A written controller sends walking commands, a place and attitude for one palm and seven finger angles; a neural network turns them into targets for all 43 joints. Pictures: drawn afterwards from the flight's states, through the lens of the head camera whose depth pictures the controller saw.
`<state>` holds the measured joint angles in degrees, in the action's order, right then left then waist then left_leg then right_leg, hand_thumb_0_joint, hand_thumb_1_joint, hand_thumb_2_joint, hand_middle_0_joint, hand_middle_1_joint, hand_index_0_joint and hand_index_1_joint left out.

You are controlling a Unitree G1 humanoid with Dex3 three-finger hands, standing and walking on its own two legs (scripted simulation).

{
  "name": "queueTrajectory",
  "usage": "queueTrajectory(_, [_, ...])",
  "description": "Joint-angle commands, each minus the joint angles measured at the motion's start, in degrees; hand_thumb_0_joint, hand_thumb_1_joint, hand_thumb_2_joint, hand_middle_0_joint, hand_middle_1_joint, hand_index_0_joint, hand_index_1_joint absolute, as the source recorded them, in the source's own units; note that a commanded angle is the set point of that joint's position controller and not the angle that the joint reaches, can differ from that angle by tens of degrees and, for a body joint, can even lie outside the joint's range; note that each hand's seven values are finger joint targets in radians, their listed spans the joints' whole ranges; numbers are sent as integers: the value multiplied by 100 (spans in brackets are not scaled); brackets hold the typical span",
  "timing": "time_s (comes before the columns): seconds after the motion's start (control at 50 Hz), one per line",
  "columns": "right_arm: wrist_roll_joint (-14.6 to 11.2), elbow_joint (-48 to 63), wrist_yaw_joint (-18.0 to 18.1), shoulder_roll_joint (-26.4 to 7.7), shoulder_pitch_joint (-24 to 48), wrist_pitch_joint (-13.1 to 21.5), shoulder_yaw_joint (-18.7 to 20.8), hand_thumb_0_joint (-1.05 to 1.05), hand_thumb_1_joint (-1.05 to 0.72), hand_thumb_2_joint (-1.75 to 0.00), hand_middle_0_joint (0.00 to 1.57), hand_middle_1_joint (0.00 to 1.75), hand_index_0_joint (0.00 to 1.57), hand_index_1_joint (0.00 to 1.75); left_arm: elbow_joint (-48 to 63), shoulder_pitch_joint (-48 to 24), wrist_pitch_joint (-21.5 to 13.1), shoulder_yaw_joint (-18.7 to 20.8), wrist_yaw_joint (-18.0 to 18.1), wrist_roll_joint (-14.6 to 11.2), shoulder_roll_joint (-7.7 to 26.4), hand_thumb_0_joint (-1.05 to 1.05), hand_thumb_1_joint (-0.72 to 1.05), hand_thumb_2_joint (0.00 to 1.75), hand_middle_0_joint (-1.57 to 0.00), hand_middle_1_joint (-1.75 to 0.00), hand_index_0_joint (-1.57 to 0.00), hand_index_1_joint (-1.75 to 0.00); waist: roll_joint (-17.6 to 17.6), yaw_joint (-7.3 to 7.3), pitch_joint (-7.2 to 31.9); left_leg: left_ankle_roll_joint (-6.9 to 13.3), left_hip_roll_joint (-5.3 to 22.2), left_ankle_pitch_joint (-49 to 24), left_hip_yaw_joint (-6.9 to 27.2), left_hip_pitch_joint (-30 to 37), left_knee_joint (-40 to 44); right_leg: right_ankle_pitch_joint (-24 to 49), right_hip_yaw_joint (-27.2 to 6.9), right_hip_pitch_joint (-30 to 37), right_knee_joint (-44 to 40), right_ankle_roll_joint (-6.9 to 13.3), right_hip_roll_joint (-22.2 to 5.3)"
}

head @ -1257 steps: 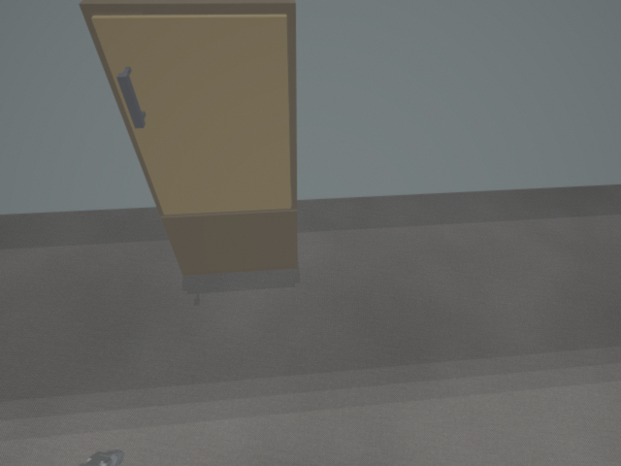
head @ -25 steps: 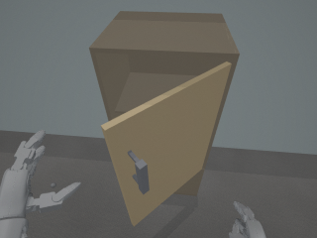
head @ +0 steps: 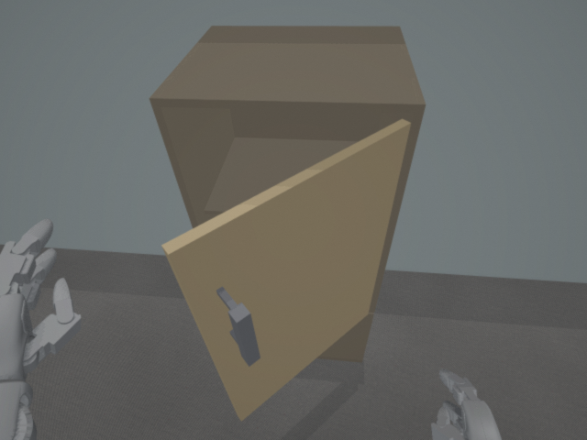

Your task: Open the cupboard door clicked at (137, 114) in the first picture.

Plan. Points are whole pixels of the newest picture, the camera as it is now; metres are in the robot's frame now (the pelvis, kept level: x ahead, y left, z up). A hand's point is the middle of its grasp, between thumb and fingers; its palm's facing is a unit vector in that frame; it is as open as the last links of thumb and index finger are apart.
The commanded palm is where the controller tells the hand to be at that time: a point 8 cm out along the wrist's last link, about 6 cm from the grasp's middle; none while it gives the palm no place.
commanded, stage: draw the hand back to the body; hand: left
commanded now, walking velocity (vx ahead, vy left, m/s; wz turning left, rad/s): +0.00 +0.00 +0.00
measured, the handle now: (237, 326) +0.27 +0.12 +0.01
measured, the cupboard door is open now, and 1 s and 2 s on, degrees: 45 45 45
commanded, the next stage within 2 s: step back with the hand held close in 0.16 s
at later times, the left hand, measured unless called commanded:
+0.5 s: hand (64, 321) +0.18 +0.26 +0.15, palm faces +0.38 -0.80 -0.47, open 7.4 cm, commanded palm +0.12 +0.30 +0.17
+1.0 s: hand out of the picture +0.07 +0.31 +0.15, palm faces +0.48 -0.74 -0.47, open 7.4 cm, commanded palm +0.01 +0.34 +0.17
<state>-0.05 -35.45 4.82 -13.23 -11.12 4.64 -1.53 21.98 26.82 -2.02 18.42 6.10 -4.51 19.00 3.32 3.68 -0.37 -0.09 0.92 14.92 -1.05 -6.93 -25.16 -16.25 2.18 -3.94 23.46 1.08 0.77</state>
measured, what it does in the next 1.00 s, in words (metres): shifts its weight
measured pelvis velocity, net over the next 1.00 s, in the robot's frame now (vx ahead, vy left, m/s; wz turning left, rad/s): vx -0.12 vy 0.03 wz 0.05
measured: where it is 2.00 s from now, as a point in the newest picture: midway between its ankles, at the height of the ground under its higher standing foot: outside the picture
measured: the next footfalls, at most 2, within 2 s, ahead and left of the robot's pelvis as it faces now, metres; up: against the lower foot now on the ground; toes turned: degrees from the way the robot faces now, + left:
left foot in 1.18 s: -0.05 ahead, +0.13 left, +0.00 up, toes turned +3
right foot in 1.60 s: -0.36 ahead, -0.07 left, +0.00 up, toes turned -5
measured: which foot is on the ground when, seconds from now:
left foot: down 0.00-1.00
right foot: down 0.00-1.00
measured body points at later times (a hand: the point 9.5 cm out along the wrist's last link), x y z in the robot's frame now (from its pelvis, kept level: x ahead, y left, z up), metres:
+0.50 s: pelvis -0.02 +0.01 +0.00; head -0.01 -0.01 +0.45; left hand +0.16 +0.30 +0.18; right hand +0.16 -0.23 -0.08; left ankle -0.01 +0.12 -0.74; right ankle -0.04 -0.10 -0.74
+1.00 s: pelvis -0.12 +0.03 -0.02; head -0.11 +0.04 +0.43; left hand +0.04 +0.35 +0.18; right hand +0.07 -0.19 -0.09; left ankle -0.01 +0.12 -0.74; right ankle -0.05 -0.10 -0.74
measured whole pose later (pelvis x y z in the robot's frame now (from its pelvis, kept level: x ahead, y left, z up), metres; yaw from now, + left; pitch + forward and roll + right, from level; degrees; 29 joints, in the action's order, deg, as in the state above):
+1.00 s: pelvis -0.12 +0.03 -0.02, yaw +3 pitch -3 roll -2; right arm -0.3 -31.4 4.6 -11.8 -12.0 3.2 -0.3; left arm 28.3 28.5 -10.7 25.4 7.9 -0.7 22.8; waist 0.8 0.0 -3.8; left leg 3.5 0.0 12.1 -1.6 -24.5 -36.7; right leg -13.4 -1.0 -19.0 34.9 -1.4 1.1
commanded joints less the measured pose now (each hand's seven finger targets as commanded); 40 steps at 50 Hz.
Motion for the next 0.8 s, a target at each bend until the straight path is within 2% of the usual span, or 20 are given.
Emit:
queueTrajectory(0.0, [3,939,54,-529,783,358,216,0,-90,-90,20,30,20,30,1438,-518,-487,824,138,39,1280,0,90,90,-20,-30,-20,-30,-1,55,617,200,-42,-1715,-54,363,183,1995,-131,-41,-386,-52,-125])
queueTrajectory(0.04, [-1,906,68,-523,814,368,210,0,-90,-90,20,30,20,30,1432,-556,-488,881,149,35,1354,0,90,90,-20,-30,-20,-30,36,59,485,181,-43,-1680,-45,321,187,1988,-133,-48,-441,-38,-129])
queueTrajectory(0.14, [-25,856,69,-517,845,342,225,0,-90,-90,20,30,20,30,1044,-512,-467,724,101,7,1124,0,90,90,-20,-30,-20,-30,-15,14,105,184,-30,-1470,-81,313,256,1747,-143,-245,-596,-65,-114])
queueTrajectory(0.24, [-22,853,55,-539,852,344,259,0,-90,-90,20,30,20,30,1043,-512,-521,686,73,2,1104,0,90,90,-20,-30,-20,-30,-44,27,265,193,-23,-1388,-73,378,311,1621,-164,-163,-600,-74,-113])
queueTrajectory(0.26, [-24,896,52,-541,895,374,252,0,-90,-90,20,30,20,30,1531,-898,-596,770,95,5,1283,0,90,90,-20,-30,-20,-30,64,25,434,196,-41,-1381,-48,462,317,1615,-183,-130,-601,-79,-120])
queueTrajectory(0.28, [-71,1051,37,-652,778,246,265,0,-90,-90,20,30,20,30,1621,-1229,-780,1453,147,69,1905,0,90,90,-20,-30,-20,-30,-183,-217,-49,258,67,-1063,54,104,4,2020,-737,-809,-908,-93,-403])
queueTrajectory(0.3, [-27,937,36,-601,791,142,287,0,-90,-90,20,30,20,30,1150,-666,-798,1169,92,72,1533,0,90,90,-20,-30,-20,-30,-519,-241,77,254,31,-965,81,90,-137,2232,-715,-783,-890,-94,-549])
queueTrajectory(0.32, [-21,977,20,-597,832,67,304,0,-90,-90,20,30,20,30,1019,-402,-759,1067,70,93,1440,0,90,90,-20,-30,-20,-30,-739,-236,49,243,23,-1005,54,76,-183,2474,-726,-820,-878,-119,-581])
queueTrajectory(0.34, [-21,1013,19,-626,836,5,332,0,-90,-90,20,30,20,30,1166,-428,-785,1048,68,111,1436,0,90,90,-20,-30,-20,-30,-515,-242,171,222,21,-1134,38,1,-174,2748,-631,-675,-749,-106,-634])
queueTrajectory(0.38, [-29,1064,16,-639,778,-82,356,0,-90,-90,20,30,20,30,1081,-70,-808,984,81,101,1311,0,90,90,-20,-30,-20,-30,-283,-268,448,189,97,-1450,24,55,-80,2733,-558,-607,-575,-101,-603])
queueTrajectory(0.42, [-56,1146,10,-655,749,-174,392,0,-90,-90,20,30,20,30,1219,149,-801,970,96,89,1299,0,90,90,-20,-30,-20,-30,-204,-283,690,185,172,-1819,-6,144,-47,2848,-470,-548,-426,-152,-537])
queueTrajectory(0.44, [-51,1169,33,-673,770,-207,404,0,-90,-90,20,30,20,30,1323,201,-812,1015,112,83,1344,0,90,90,-20,-30,-20,-30,-52,-279,790,183,210,-2058,42,91,-15,2866,-402,-434,-325,-143,-523])
queueTrajectory(0.5, [-80,1280,42,-644,769,-291,429,0,-90,-90,20,30,20,30,1530,357,-817,1196,166,73,1520,0,90,90,-20,-30,-20,-30,-330,-282,979,173,272,-2218,52,8,-26,2930,-403,-398,-185,-163,-456])
queueTrajectory(0.54, [-84,1320,64,-664,778,-329,442,0,-90,-90,20,30,20,30,1704,375,-838,1317,210,71,1661,0,90,90,-20,-30,-20,-30,-227,-272,1059,180,278,-2224,121,-135,33,2823,-376,-306,-69,-151,-432])
queueTrajectory(0.58, [-91,1377,84,-651,755,-328,447,0,-90,-90,20,30,20,30,1815,467,-876,1354,246,72,1659,0,90,90,-20,-30,-20,-30,-165,-273,1059,195,331,-2191,175,-264,103,2644,-369,-313,50,-167,-354])
queueTrajectory(0.64, [-76,1400,90,-701,762,-306,463,0,-90,-90,20,30,20,30,1897,569,-915,1411,290,95,1683,0,90,90,-20,-30,-20,-30,215,-249,969,252,411,-1739,319,-754,283,2155,-345,-165,228,-172,-260])
queueTrajectory(0.68, [-85,1434,70,-710,711,-272,451,0,-90,-90,20,30,20,30,1889,583,-944,1356,303,110,1579,0,90,90,-20,-30,-20,-30,235,-267,793,288,493,-1178,403,-1165,436,1752,-343,-139,360,-184,-197])
queueTrajectory(0.78, [-73,1447,52,-799,619,-94,462,0,-90,-90,20,30,20,30,1878,467,-1109,1364,320,239,1424,0,90,90,-20,-30,-20,-30,551,-301,440,534,784,1365,821,-2824,1085,982,-319,520,1047,-217,-3])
